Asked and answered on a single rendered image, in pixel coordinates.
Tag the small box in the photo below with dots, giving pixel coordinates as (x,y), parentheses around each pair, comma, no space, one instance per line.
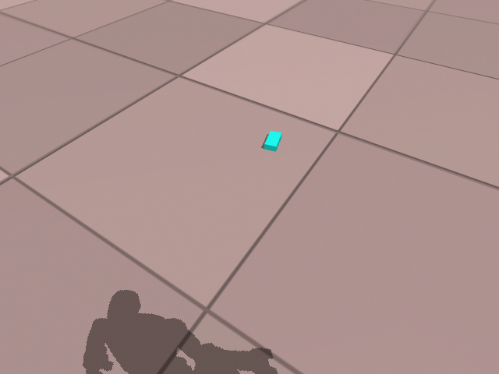
(273,141)

